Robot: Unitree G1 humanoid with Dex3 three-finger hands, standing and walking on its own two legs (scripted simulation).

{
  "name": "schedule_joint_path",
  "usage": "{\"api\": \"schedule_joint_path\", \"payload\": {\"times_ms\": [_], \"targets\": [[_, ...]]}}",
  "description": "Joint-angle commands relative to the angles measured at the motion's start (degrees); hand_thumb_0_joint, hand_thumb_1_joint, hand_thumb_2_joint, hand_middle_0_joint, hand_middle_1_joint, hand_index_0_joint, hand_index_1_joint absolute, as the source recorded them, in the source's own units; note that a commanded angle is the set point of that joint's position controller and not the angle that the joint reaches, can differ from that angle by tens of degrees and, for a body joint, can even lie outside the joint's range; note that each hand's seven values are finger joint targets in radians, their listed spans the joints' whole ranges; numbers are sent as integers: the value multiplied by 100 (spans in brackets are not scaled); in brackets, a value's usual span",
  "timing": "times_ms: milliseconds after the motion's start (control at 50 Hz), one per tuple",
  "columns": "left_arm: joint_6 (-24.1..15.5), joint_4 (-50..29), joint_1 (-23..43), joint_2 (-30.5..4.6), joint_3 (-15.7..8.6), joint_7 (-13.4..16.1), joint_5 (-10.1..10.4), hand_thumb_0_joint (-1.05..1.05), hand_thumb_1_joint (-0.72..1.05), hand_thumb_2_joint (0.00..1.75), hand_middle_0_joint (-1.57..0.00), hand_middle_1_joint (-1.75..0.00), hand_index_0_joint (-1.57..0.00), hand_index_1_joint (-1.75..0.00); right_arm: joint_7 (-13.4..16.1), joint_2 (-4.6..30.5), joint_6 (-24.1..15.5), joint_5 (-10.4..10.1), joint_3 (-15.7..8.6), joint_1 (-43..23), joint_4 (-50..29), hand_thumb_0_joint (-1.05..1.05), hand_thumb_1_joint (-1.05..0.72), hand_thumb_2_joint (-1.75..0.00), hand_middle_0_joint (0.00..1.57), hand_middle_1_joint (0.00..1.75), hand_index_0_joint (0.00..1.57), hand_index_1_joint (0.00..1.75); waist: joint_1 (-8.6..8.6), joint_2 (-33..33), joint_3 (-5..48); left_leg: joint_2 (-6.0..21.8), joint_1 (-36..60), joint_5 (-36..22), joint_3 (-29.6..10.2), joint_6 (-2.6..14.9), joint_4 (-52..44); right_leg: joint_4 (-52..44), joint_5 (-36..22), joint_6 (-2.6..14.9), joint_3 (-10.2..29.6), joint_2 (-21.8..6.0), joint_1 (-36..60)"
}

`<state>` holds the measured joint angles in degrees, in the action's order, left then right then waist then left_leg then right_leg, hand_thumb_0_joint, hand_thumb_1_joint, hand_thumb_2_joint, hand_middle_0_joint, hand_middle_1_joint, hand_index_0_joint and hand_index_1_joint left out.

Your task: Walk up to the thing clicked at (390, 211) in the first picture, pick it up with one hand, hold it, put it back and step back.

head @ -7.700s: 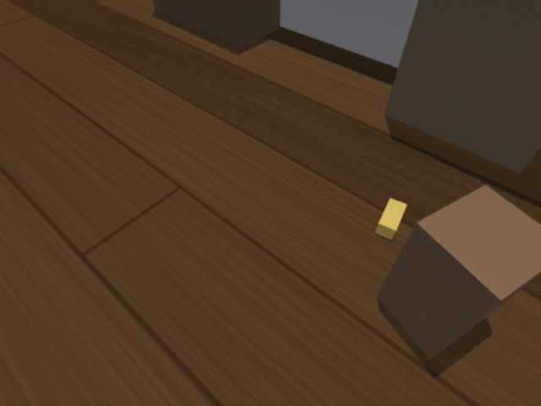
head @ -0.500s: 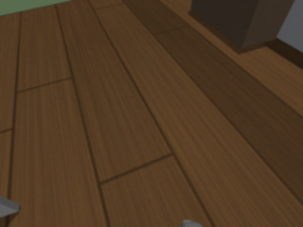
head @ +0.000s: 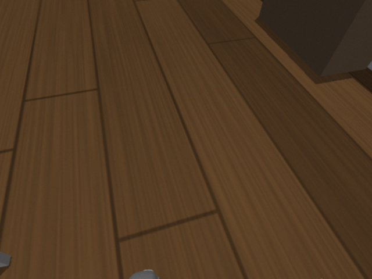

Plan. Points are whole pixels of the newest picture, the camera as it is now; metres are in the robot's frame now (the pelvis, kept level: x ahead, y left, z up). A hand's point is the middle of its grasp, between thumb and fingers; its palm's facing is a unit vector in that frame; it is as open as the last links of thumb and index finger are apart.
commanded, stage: walk up
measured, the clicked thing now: out of the picture -0.18 -0.94 -0.72
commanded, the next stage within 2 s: stand in 1.22 s
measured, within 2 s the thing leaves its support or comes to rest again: neither
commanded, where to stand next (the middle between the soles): +0.12 +0.00 m, yaw -2 degrees
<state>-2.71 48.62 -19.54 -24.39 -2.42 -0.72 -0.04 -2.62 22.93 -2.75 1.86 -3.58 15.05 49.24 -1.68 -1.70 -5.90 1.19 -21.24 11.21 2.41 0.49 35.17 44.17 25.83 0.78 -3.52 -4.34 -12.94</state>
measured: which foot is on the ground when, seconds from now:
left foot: down 0.00-1.00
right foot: up 0.00-0.26, down 0.28-1.00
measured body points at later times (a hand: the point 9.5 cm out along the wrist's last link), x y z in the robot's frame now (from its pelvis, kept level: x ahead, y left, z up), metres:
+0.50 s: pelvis +0.03 -0.01 +0.00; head +0.06 -0.04 +0.45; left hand +0.11 +0.30 -0.11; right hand +0.11 -0.32 -0.14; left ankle +0.06 +0.13 -0.72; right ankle +0.07 -0.14 -0.72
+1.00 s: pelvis +0.05 +0.00 +0.02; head +0.05 +0.00 +0.47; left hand +0.14 +0.30 -0.11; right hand +0.11 -0.31 -0.11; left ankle +0.06 +0.13 -0.72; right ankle +0.07 -0.14 -0.72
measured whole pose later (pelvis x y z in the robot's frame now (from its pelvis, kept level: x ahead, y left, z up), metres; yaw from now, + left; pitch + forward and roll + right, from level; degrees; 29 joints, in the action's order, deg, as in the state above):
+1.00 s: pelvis +0.05 +0.00 +0.02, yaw -1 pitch -2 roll +0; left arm -0.8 65.4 -4.3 -20.3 0.1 -0.7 0.0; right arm -1.0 21.1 -0.8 0.5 -0.2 6.4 65.4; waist 0.3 -0.3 -2.7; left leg 1.3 -8.9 11.2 1.4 -0.7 22.5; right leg 22.5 9.5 -1.6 -1.8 -2.9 -10.5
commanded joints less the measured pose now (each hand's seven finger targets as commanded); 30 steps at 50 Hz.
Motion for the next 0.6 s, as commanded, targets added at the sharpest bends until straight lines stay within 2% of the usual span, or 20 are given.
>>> {"api": "schedule_joint_path", "payload": {"times_ms": [0, 20, 40, 80, 120, 180, 220, 240, 260, 280, 300, 320, 360, 380, 400, 440, 460, 480, 540, 580], "targets": [[13, -349, -362, -1158, -220, 174, -5, 0, 90, 90, -20, -30, -20, -30, 197, 1834, -134, -200, -509, 689, -338, 0, -90, -90, 20, 30, 20, 30, 309, 1009, 642, 2292, 1639, -710, -3152, 1779, -1540, 2102, 891, 167, 510, 183, -1872], [13, -340, -240, -1186, -226, 156, 2, 0, 90, 90, -20, -30, -20, -30, 217, 1680, -116, -197, -441, 510, -432, 0, -90, -90, 20, 30, 20, 30, 285, 889, 573, 2009, 1452, -1054, -2487, 1611, -1498, 1971, 783, 184, 654, 156, -1768], [21, -254, -237, -1155, -256, 135, 36, 0, 90, 90, -20, -30, -20, -30, 239, 1502, -120, -156, -361, 284, -483, 0, -90, -90, 20, 30, 20, 30, 199, 835, 480, 1649, 1151, -1349, -1847, 1332, -1423, 1733, 532, 179, 777, 96, -1536], [42, -145, -413, -1017, -240, 79, 43, 0, 90, 90, -20, -30, -20, -30, 263, 1474, -134, -152, -308, 149, -466, 0, -90, -90, 20, 30, 20, 30, 106, 1122, 484, 1309, 923, -1535, -1217, 1150, -1235, 1185, 82, 146, 511, 58, -1278], [53, -30, -450, -903, -220, 91, 31, 0, 90, 90, -20, -30, -20, -30, 278, 1420, -85, -118, -263, -79, -528, 0, -90, -90, 20, 30, 20, 30, 89, 1259, 511, 1294, 673, -1476, -1043, 1219, -1190, 613, -226, 37, 321, 60, -955], [14, 75, -257, -817, -235, 133, -5, 0, 90, 90, -20, -30, -20, -30, 267, 1397, 5, -111, -223, -313, -574, 0, -90, -90, 20, 30, 20, 30, 115, 1320, 637, 1317, 344, -1602, -914, 1211, -771, -195, -568, -18, 136, 207, -422], [-18, 273, -446, -822, -269, 168, -40, 0, 90, 90, -20, -30, -20, -30, 249, 1298, 91, -177, -161, -564, -613, 0, -90, -90, 20, 30, 20, 30, -85, 1106, 809, 1185, -99, -1019, -771, 1002, -309, -957, -1378, 32, 29, 343, 381], [-50, 278, -347, -916, -291, 184, -74, 0, 90, 90, -20, -30, -20, -30, 242, 1099, 134, -215, -88, -620, -615, 0, -90, -90, 20, 30, 20, 30, -108, 820, 857, 978, -215, -544, -677, 761, -61, -1280, -1541, 94, 149, 347, 535], [-88, 235, -170, -1066, -323, 205, -115, 0, 90, 90, -20, -30, -20, -30, 238, 848, 165, -254, -16, -513, -570, 0, -90, -90, 20, 30, 20, 30, -95, 264, 871, 774, -421, 17, -542, 470, 317, -1702, -1523, 264, 807, -86, 567], [-145, 126, 178, -1374, -339, 216, -171, 0, 90, 90, -20, -30, -20, -30, 227, 649, 216, -280, 38, -461, -537, 0, -90, -90, 20, 30, 20, 30, 106, -534, 607, 208, -587, 869, -260, 150, 825, -2284, -1236, 586, 2297, -1031, 29], [-113, 59, 654, -1655, -347, 199, -112, 0, 90, 90, -20, -30, -20, -30, 286, 845, 282, -252, -45, -427, -390, 0, -90, -90, 20, 30, 20, 30, 138, -868, 459, 79, -103, 2024, -287, 118, 1341, -2655, -770, 1211, 2907, -1755, -895], [-92, -2, 1014, -1626, -319, 191, -106, 0, 90, 90, -20, -30, -20, -30, 306, 1059, 294, -207, -123, -310, -181, 0, -90, -90, 20, 30, 20, 30, 237, -822, 246, 232, 396, 1928, -412, 93, 1478, -2496, -839, 1330, 2878, -1730, -1425], [-79, 54, 1143, -1241, -194, 180, -78, 0, 90, 90, -20, -30, -20, -30, 252, 1021, 229, -273, -78, -324, 38, 0, -90, -90, 20, 30, 20, 30, 330, -602, 274, 172, 553, 1407, -323, 177, 527, -2083, -1350, 819, 1699, -952, -1100], [-81, 124, 1168, -1186, -169, 181, -90, 0, 90, 90, -20, -30, -20, -30, 243, 969, 191, -280, -74, -315, 139, 0, -90, -90, 20, 30, 20, 30, 376, -667, 438, 204, 667, 657, -289, 180, 6, -1893, -1655, 585, 1402, -774, -873], [-77, 184, 1192, -1143, -157, 170, -71, 0, 90, 90, -20, -30, -20, -30, 252, 959, 162, -264, -71, -258, 238, 0, -90, -90, 20, 30, 20, 30, 342, -710, 606, 274, 909, 123, -364, 169, -243, -1719, -1885, 446, 1267, -669, -749], [-65, 212, 1058, -1011, -101, 143, -31, 0, 90, 90, -20, -30, -20, -30, 284, 1110, 112, -181, -64, -328, 285, 0, -90, -90, 20, 30, 20, 30, 238, -525, 996, 544, 1296, -523, -723, 277, -546, -1411, -2295, 329, 1128, -526, -633], [-53, 332, 955, -975, -97, 136, -4, 0, 90, 90, -20, -30, -20, -30, 264, 1193, 89, -192, -57, -649, 272, 0, -90, -90, 20, 30, 20, 30, 93, -384, 1047, 600, 1107, -287, -896, 349, -556, -1513, -1829, 228, 983, -333, -467], [-41, 432, 1026, -1002, -103, 140, -3, 0, 90, 90, -20, -30, -20, -30, 235, 1139, 105, -219, -30, -789, 342, 0, -90, -90, 20, 30, 20, 30, 58, -401, 915, 513, 851, 55, -776, 321, -547, -1790, -1331, 195, 970, -328, -326], [-17, 508, 1421, -1070, -106, 130, -36, 0, 90, 90, -20, -30, -20, -30, 203, 1019, 153, -183, 57, -688, 603, 0, -90, -90, 20, 30, 20, 30, 189, -386, 725, 324, 925, 634, -517, 200, -769, -2190, -511, 268, 1298, -576, -460], [7, 593, 1524, -1013, -76, 123, -28, 0, 90, 90, -20, -30, -20, -30, 196, 1045, 141, -158, 65, -739, 748, 0, -90, -90, 20, 30, 20, 30, 179, -176, 576, 412, 792, 748, -670, 221, -1056, -2225, -336, 220, 1131, -446, -441]]}}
